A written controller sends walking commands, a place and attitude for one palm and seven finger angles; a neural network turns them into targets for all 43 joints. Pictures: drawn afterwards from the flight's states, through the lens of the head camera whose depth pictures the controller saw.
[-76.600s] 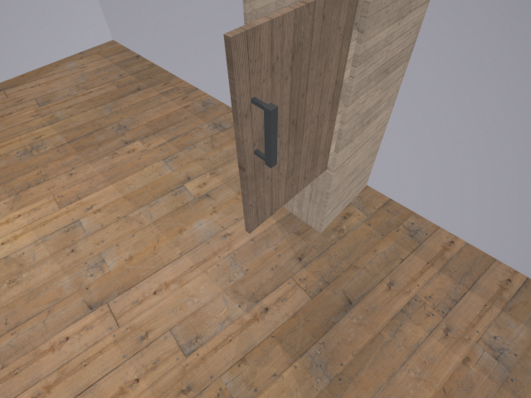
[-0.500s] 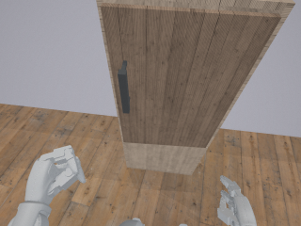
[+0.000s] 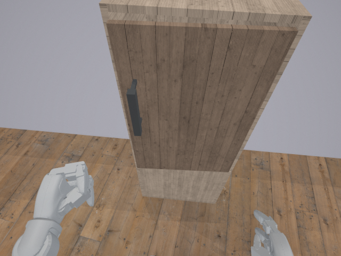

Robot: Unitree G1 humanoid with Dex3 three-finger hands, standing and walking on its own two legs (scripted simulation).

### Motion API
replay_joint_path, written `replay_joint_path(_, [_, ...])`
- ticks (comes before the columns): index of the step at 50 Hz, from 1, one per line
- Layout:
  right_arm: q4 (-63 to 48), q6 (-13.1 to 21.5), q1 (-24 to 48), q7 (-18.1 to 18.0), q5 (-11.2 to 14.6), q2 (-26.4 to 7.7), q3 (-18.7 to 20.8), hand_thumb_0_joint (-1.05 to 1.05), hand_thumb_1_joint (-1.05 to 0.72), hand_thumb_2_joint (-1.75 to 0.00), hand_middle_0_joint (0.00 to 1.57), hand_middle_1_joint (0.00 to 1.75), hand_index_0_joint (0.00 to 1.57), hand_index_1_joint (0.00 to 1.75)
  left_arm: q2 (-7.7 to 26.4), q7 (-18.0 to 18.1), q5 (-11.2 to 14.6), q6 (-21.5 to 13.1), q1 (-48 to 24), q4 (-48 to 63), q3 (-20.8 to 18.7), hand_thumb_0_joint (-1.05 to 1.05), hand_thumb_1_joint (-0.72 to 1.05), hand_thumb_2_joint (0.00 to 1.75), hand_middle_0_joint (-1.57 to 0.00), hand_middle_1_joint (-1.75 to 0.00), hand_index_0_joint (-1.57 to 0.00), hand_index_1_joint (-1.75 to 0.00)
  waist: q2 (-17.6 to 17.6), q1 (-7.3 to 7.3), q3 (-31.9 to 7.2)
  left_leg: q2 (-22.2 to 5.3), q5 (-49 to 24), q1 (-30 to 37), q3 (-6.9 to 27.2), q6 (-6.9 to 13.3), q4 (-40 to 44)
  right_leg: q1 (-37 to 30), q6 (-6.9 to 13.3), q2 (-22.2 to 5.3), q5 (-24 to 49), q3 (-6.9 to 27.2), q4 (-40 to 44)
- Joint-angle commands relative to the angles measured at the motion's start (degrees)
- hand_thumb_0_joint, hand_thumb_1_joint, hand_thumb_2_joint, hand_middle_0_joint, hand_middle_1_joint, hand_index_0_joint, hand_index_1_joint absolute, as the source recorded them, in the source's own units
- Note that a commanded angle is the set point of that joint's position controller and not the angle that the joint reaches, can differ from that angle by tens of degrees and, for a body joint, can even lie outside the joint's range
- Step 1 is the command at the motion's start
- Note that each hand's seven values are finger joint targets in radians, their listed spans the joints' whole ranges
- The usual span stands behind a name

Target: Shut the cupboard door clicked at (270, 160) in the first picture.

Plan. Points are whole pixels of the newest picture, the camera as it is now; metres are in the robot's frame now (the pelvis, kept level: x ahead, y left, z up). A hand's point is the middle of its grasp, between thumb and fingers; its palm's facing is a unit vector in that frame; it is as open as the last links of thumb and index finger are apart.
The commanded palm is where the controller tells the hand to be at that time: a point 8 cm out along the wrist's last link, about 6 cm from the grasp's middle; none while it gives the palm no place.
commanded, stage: raise the hand and make a fist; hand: left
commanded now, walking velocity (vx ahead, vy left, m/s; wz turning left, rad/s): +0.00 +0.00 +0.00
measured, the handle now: (136, 109) +0.46 +0.13 +0.08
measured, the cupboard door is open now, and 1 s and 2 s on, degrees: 3 3 3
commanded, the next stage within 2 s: bring the fist close to the handle in 0.16 s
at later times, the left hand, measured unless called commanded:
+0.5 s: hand (107, 183) +0.25 +0.15 +0.08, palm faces +0.03 -1.00 -0.04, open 3.1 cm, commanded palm +0.23 +0.21 +0.08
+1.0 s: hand (131, 153) +0.32 +0.12 +0.08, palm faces +0.00 -1.00 -0.01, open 3.1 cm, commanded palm +0.30 +0.16 +0.08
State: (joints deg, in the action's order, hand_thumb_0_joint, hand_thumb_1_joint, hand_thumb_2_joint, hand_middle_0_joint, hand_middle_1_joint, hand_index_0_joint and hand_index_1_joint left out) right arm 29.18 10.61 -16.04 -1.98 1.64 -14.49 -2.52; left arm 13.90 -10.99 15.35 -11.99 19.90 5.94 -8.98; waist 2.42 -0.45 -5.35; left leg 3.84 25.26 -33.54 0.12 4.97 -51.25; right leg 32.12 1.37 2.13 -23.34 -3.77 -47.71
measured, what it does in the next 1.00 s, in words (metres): stands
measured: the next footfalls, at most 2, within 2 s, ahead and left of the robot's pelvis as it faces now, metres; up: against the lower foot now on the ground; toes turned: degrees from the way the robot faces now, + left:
none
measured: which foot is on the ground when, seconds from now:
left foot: down 0.00-1.00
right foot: down 0.00-1.00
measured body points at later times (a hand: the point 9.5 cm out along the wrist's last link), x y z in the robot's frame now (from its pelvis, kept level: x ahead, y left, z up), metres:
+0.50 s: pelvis +0.00 -0.03 +0.00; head +0.02 -0.04 +0.45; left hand +0.24 +0.21 +0.08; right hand +0.18 -0.26 -0.08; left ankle +0.00 +0.06 -0.70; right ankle +0.01 -0.11 -0.70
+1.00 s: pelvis +0.00 -0.03 +0.00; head +0.04 -0.04 +0.45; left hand +0.31 +0.17 +0.08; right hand +0.15 -0.27 -0.09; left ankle +0.00 +0.06 -0.70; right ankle +0.01 -0.11 -0.70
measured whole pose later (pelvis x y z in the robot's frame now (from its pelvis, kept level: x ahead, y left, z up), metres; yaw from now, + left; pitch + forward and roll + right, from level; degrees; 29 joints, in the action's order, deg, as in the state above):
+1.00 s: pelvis +0.00 -0.03 +0.00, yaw +0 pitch +8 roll -1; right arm 32.7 6.5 -14.3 -1.5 1.8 -14.3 -1.7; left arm 10.4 -5.0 11.5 -14.1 -4.1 -13.9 -4.7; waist 2.1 0.3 -4.7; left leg 3.1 24.4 -33.6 -0.2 3.1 -49.6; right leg 33.5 3.4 2.8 -23.3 -3.4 -48.4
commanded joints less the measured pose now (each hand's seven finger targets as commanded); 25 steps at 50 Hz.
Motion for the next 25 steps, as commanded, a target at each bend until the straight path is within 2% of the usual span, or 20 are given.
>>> replay_joint_path(1, [-9.4,3.31,4.21,-0.82,0.22,-6.98,3.15,0.0,-0.9,-0.9,0.2,0.3,0.2,0.3,7.06,0.13,1.03,-4.93,-5.12,13.28,-4.15,0.0,0.9,0.9,-1.3,-1.5,-1.3,-1.5,1.03,0.05,-9.12,-3.55,-14.9,6.03,6.01,-5.56,9.28,-3.87,0.93,-0.04,10.92,0.49,4.49])
replay_joint_path(2, [-9.28,3.32,4.15,-0.83,0.17,-6.97,3.14,0.0,-0.9,-0.9,0.2,0.3,0.2,0.3,7.27,0.07,1.18,-5.12,-5.22,12.87,-4.3,0.0,0.9,0.9,-1.3,-1.5,-1.3,-1.5,0.44,0.22,-9.0,-3.4,-13.8,5.74,5.95,-5.38,9.17,-3.71,0.83,-0.09,10.38,0.65,4.76])
replay_joint_path(4, [-9.21,3.36,4.32,-0.85,0.25,-6.87,3.14,0.0,-0.9,-0.9,0.2,0.3,0.2,0.3,7.0,0.17,1.17,-5.62,-4.9,13.19,-4.07,0.0,0.9,0.9,-1.3,-1.5,-1.3,-1.5,1.72,0.2,-9.17,-3.28,-13.89,5.81,5.6,-5.23,8.87,-3.8,0.89,-0.12,10.59,0.9,4.71])
replay_joint_path(5, [-9.03,3.31,4.13,-0.86,0.14,-7.0,3.14,0.0,-0.9,-0.9,0.2,0.3,0.2,0.3,7.85,0.17,1.06,-5.68,-4.95,13.14,-4.55,0.0,0.9,0.9,-1.3,-1.5,-1.3,-1.5,0.91,0.1,-9.2,-3.22,-14.64,5.38,5.46,-5.0,8.54,-4.42,0.99,-0.14,11.38,1.07,4.71])
replay_joint_path(7, [-9.2,3.25,4.25,-0.88,0.26,-6.84,3.23,0.0,-0.9,-0.9,0.2,0.3,0.2,0.3,7.14,-0.07,1.2,-5.83,-4.34,13.12,-4.09,0.0,0.9,0.9,-1.3,-1.5,-1.3,-1.5,0.48,0.25,-9.9,-3.05,-14.87,5.18,4.97,-4.67,8.14,-4.91,0.77,-0.32,12.06,1.45,4.83])
replay_joint_path(11, [-9.35,2.89,4.43,-1.03,0.34,-6.8,3.2,0.0,-0.9,-0.9,0.2,0.3,0.2,0.3,7.15,-0.54,1.83,-5.38,-4.12,11.22,-4.39,0.0,0.9,0.9,-1.3,-1.5,-1.3,-1.5,-2.18,0.37,-8.78,-2.64,-12.45,2.76,3.96,-3.7,7.35,-5.72,0.27,-0.74,10.87,2.93,6.12])
replay_joint_path(13, [-9.34,2.91,4.53,-1.05,0.37,-6.7,3.1,0.0,-0.9,-0.9,0.2,0.3,0.2,0.3,7.33,-0.53,1.85,-5.52,-4.96,12.11,-4.42,0.0,0.9,0.9,-1.3,-1.5,-1.3,-1.5,-0.64,0.26,-9.16,-2.53,-12.55,2.89,3.81,-3.68,7.22,-6.06,0.32,-0.93,11.03,3.25,6.14])
replay_joint_path(14, [-9.16,2.84,4.66,-1.03,0.44,-6.63,2.98,0.0,-0.9,-0.9,0.2,0.3,0.2,0.3,6.75,-0.45,1.59,-5.57,-5.98,11.64,-3.68,0.0,0.9,0.9,-1.3,-1.5,-1.3,-1.5,-0.74,0.67,-8.48,-2.6,-12.46,3.08,3.85,-3.62,7.21,-5.4,0.33,-0.85,10.94,3.09,6.19])
replay_joint_path(16, [-8.77,2.74,4.64,-1.31,0.33,-6.71,3.04,0.0,-0.9,-0.9,0.2,0.3,0.2,0.3,7.68,-0.06,1.29,-5.81,-9.38,10.94,-4.08,0.0,0.9,0.9,-1.3,-1.5,-1.3,-1.5,-1.83,1.18,-8.13,-2.63,-11.33,2.21,3.65,-3.31,6.6,-4.99,0.03,-1.07,9.75,3.97,6.69])
replay_joint_path(17, [-8.51,2.78,4.9,-1.34,0.32,-6.55,2.87,0.0,-0.9,-0.9,0.2,0.3,0.2,0.3,6.92,-0.03,1.37,-5.92,-10.78,9.98,-3.52,0.0,0.9,0.9,-1.3,-1.5,-1.3,-1.5,-1.26,1.16,-7.78,-2.43,-10.7,1.83,3.52,-3.32,6.52,-5.06,-0.02,-1.21,9.02,4.45,6.91])
replay_joint_path(20, [-7.73,2.65,5.06,-1.6,0.39,-6.63,2.85,0.0,-0.9,-0.9,0.2,0.3,0.2,0.3,8.02,0.09,0.98,-6.03,-15.07,7.81,-3.74,0.0,0.9,0.9,-1.3,-1.5,-1.3,-1.5,-2.52,1.55,-8.47,-2.37,-9.89,0.83,3.23,-3.01,5.73,-5.64,-0.4,-1.74,7.62,6.27,7.85])
replay_joint_path(23, [-7.58,2.44,5.41,-1.57,0.58,-6.39,2.75,0.0,-0.9,-0.9,0.2,0.3,0.2,0.3,7.52,-0.27,0.93,-5.58,-17.39,5.35,-3.39,0.0,0.9,0.9,-1.3,-1.5,-1.3,-1.5,-1.45,1.14,-9.41,-2.25,-9.69,0.83,2.79,-3.1,6.15,-6.79,-0.55,-2.22,7.39,6.96,8.37])
replay_joint_path(25, [-7.3,2.09,5.29,-1.58,0.67,-6.52,2.82,0.0,-0.9,-0.9,0.2,0.3,0.2,0.3,8.97,-0.14,0.95,-5.22,-18.36,3.51,-4.99,0.0,0.9,0.9,-1.3,-1.5,-1.3,-1.5,-2.85,0.66,-10.1,-2.34,-10.7,0.3,2.72,-3.07,6.05,-8.59,-0.78,-2.51,8.76,7.99,8.73])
